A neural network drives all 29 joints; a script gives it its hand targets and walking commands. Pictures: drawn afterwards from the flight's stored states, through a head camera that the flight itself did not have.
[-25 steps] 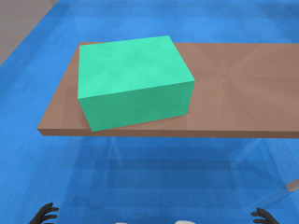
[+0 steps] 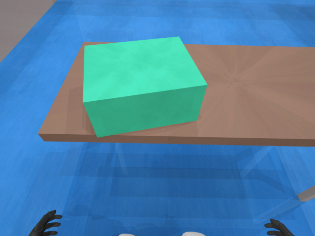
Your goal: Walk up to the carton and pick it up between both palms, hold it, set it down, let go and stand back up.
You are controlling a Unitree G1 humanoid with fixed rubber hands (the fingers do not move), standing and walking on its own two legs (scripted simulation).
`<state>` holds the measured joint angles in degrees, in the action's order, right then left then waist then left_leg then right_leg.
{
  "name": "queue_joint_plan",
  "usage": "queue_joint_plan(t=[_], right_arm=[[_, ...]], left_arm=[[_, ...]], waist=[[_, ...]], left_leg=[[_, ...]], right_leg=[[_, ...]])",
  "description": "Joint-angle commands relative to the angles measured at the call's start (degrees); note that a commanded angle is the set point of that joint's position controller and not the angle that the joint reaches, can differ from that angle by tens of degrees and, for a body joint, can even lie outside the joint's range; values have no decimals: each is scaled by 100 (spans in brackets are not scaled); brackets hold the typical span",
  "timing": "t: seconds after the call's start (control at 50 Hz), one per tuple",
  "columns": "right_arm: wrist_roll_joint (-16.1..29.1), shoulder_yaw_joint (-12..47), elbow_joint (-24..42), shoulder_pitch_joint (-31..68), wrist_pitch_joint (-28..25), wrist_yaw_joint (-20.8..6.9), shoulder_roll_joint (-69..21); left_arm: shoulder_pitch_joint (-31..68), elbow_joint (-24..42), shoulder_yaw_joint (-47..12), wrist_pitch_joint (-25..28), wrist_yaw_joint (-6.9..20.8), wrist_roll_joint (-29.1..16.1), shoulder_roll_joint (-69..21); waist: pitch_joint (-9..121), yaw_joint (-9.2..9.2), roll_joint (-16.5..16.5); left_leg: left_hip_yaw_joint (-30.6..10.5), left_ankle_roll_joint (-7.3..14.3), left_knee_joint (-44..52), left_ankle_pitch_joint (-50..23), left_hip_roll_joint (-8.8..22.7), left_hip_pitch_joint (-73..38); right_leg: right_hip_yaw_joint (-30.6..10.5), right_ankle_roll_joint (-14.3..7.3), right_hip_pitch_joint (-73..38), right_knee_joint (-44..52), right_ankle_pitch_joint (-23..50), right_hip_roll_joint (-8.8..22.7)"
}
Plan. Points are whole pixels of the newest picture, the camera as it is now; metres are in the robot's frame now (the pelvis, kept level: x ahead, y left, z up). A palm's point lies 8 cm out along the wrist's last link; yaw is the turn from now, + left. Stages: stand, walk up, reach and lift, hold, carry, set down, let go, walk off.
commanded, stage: walk up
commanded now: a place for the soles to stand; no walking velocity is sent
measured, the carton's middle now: (141, 83) +0.54 +0.05 +0.07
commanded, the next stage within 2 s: none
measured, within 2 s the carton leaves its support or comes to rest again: neither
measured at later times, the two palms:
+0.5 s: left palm out of the picture +0.13 +0.31 -0.08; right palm out of the picture +0.09 -0.32 -0.08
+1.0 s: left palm out of the picture +0.12 +0.31 -0.09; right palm out of the picture +0.09 -0.32 -0.08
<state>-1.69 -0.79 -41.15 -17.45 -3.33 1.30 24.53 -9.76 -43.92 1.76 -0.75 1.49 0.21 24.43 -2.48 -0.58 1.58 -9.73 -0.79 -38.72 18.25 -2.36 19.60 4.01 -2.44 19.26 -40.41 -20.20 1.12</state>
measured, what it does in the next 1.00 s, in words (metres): stands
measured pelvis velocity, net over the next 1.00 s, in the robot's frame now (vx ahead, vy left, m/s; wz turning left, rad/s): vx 0.00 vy -0.01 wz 0.00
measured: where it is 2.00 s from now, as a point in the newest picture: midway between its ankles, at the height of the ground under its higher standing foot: outside the picture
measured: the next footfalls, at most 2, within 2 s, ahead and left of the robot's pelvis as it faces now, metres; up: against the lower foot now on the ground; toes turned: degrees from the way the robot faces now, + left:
left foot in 1.66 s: +0.13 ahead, +0.22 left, +0.00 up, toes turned -4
right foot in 1.92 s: +0.14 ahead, -0.05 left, +0.00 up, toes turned +0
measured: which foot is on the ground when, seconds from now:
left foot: down 0.00-1.00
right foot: down 0.00-1.00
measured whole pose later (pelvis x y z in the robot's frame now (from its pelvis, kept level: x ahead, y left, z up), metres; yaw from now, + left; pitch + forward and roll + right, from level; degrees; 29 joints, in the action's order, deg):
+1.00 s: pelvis +0.00 -0.01 +0.00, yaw +0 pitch -1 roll +1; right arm -1.7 -0.8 -41.6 -17.5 -3.4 1.7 24.6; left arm -10.7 -43.9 1.8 -0.9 1.5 0.2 24.7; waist -3.3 -0.6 1.8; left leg -9.6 -0.7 -39.3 18.9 -2.1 19.6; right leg 4.0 -2.4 19.3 -40.6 -19.7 0.7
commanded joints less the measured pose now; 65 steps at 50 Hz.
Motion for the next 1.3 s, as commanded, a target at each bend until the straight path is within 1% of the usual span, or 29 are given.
queue_joint_plan(t=[0.0, 0.06, 0.1, 0.14, 0.2, 0.24, 0.28, 0.34, 0.4, 0.44, 0.48, 0.52, 0.54, 0.56, 0.6, 0.7, 0.76, 0.78, 0.82, 0.86, 0.9, 0.94, 1.0, 1.04, 1.1, 1.14, 1.18, 1.24, 1.28], right_arm=[[43, -349, 8, -61, -87, 88, 1397], [80, -312, 26, 180, -80, 72, 1152], [88, -256, -63, -19, -68, 50, 880], [92, -263, -134, -204, -82, 48, 941], [87, -309, -103, -456, -171, 101, 1140], [17, -358, 20, -182, -180, 105, 1429], [16, -358, -11, -105, -134, 117, 1378], [72, -303, 49, 119, -97, 120, 1274], [130, -249, 48, 131, -99, 92, 983], [105, -290, -33, -252, -73, 93, 908], [105, -261, -177, -442, -120, 77, 970], [27, -384, -32, -339, -141, 103, 1280], [50, -380, -105, -299, -124, 109, 1506], [27, -375, -27, -274, -128, 123, 1392], [11, -331, -7, -85, -95, 125, 1440], [64, -256, -85, -59, -43, 74, 933], [81, -369, -165, -587, -69, 48, 1010], [71, -341, -176, -564, -110, 51, 1005], [8, -403, -118, -364, -194, 90, 1433], [-2, -438, -74, -222, -169, 128, 1567], [36, -394, 5, 114, -133, 148, 1502], [43, -313, 39, 205, -109, 131, 1215], [162, -267, 1, -5, -29, 137, 908], [133, -275, -68, -241, -51, 110, 928], [93, -350, -195, -610, -177, 127, 1090], [52, -485, -89, -356, -181, 146, 1566], [34, -423, -1, -305, -154, 165, 1572], [104, -331, 44, 35, -104, 165, 1264], [211, -274, 42, 193, -85, 140, 1039]], left_arm=[[185, 323, 410, 35, -17, 74, 954], [-16, 303, 440, 120, -9, 139, 974], [77, 276, 461, 163, -1, 149, 1110], [212, 320, 423, 140, -22, 127, 1185], [385, 419, 416, 70, -17, 80, 1080], [236, 490, 395, 41, -14, 23, 990], [117, 425, 394, 11, -35, 48, 855], [127, 273, 410, 80, -16, 78, 881], [-69, 282, 461, 160, -14, 121, 1141], [228, 329, 437, 140, -14, 165, 1277], [368, 368, 394, 121, -25, 116, 1104], [201, 439, 401, 79, -32, 66, 1018], [254, 467, 443, 45, -28, 85, 1043], [254, 452, 433, 13, -34, 68, 1026], [165, 387, 431, 42, -22, 101, 945], [84, 290, 466, 134, -2, 164, 1249], [387, 389, 428, 107, -6, 162, 1253], [449, 452, 387, 60, -22, 133, 1075], [181, 442, 380, 10, 2, 58, 854], [124, 362, 452, -19, -11, 41, 999], [-48, 355, 427, 44, -21, 49, 927], [-172, 315, 418, 128, -36, 115, 926], [-113, 316, 464, 160, -22, 148, 1257], [105, 358, 442, 169, -38, 176, 1181], [375, 478, 399, 103, -53, 90, 1050], [210, 454, 425, 39, -63, 26, 1087], [33, 424, 401, -13, -75, 36, 905], [-126, 288, 442, 137, -89, 120, 1027], [-137, 262, 499, 176, -58, 103, 1287]], waist=[[175, 239, -516], [213, 408, -236], [277, 220, 262], [263, 107, 274], [452, -30, 78], [572, 174, -695], [345, 241, -555], [125, 282, -683], [454, 323, 207], [478, 49, 462], [548, -23, 268], [452, 97, 42], [463, 119, -483], [414, 120, -437], [280, 251, -529], [201, 225, 520], [62, -50, 601], [-58, -42, 412], [197, 110, -671], [309, 182, -777], [201, 316, -693], [349, 366, -701], [489, 255, 474], [394, 102, 669], [538, -87, 164], [701, 49, -173], [319, 178, -656], [516, 259, -661], [626, 296, 63]], left_leg=[[-1820, 995, 1320, -251, 907, 736], [-851, 625, 917, -134, 459, 1141], [301, 343, 69, -465, -55, 789], [653, 285, 27, -388, -19, 301], [60, 525, 424, -1384, 226, -188], [-1570, 944, 1033, -1698, 917, -175], [-2077, 1141, 1210, -1405, 1106, -127], [-1661, 912, 1147, -1309, 905, 632], [-19, 398, 206, -839, 76, 991], [707, 329, -374, -92, -86, 176], [608, 453, 432, -610, 7, -135], [-234, 617, 438, -1685, 376, -99], [-860, 832, 677, -1704, 709, 98], [-1506, 1090, 941, -1443, 953, 159], [-1796, 1100, 1161, -932, 990, 431], [712, 372, -373, -43, -154, 683], [900, 401, -188, 229, -31, -233], [679, 466, 482, 157, -61, -270], [-1577, 902, 1355, -821, 972, -273], [-2699, 1345, 1493, -1018, 1324, -217], [-2282, 1237, 1226, -1148, 1057, 25], [-1070, 771, 642, -1847, 663, 630], [745, 329, -677, 448, -162, 835], [867, 328, -773, 980, 34, 550], [355, 484, 352, -1849, 189, -357], [-1513, 1114, 674, -2357, 1052, -504], [-2447, 1507, 1014, -2254, 1356, -416], [-1572, 1047, 466, -2457, 992, 227], [-138, 465, -8, -1264, 205, 784]], right_leg=[[-663, -120, -639, 269, -830, 102], [-1082, -314, -1119, 1143, -916, 511], [-1528, -659, -985, 1810, -1108, 1158], [-1411, -759, -762, 1640, -177, 1317], [-834, -453, -502, 678, 1076, 855], [-562, -50, -393, -113, 422, 240], [-609, 0, -162, 53, -698, -28], [-761, -134, -731, 512, -352, 136], [-1389, -552, -1470, 1346, 269, 1043], [-1604, -906, -860, 1431, 827, 1492], [-998, -653, -820, 910, 1092, 1110], [-645, -284, -418, 357, 1009, 628], [-478, -180, -470, 43, 488, 361], [-543, -97, -395, -59, 6, 184], [-703, -90, -513, 263, -757, 99], [-1724, -822, -684, 1928, -1047, 1463], [-1372, -819, 179, 1618, -574, 1368], [-1151, -638, 123, 1198, -131, 1137], [-512, -97, 68, -127, 238, 297], [-795, 38, 107, -434, -1177, -73], [-809, -3, -246, 203, -898, -30], [-877, -208, -1169, 850, 197, 285], [-1897, -1033, -1333, 1765, 639, 1692], [-1571, -1135, -1041, 1517, 1678, 1790], [-551, -416, -549, 319, 2180, 821], [-439, -43, -136, -540, 619, 207], [-727, 60, 204, -501, -1232, -78], [-932, -140, -767, 551, 594, 262], [-1356, -571, -1480, 1117, 940, 965]])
